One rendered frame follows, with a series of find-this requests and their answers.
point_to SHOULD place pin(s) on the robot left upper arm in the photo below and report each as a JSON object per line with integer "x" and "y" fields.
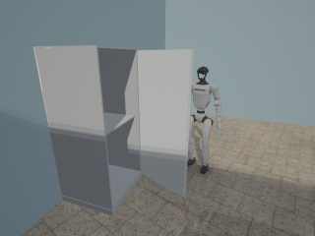
{"x": 215, "y": 90}

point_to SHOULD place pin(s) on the robot left forearm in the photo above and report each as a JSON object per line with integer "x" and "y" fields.
{"x": 218, "y": 113}

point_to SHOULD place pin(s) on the fridge door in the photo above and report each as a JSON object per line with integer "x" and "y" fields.
{"x": 165, "y": 88}

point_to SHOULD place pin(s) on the robot torso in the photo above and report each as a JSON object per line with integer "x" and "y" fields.
{"x": 201, "y": 98}

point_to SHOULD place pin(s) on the right robot shin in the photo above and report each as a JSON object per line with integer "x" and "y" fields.
{"x": 191, "y": 150}

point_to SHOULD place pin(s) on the left robot hand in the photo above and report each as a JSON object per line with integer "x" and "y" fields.
{"x": 219, "y": 128}

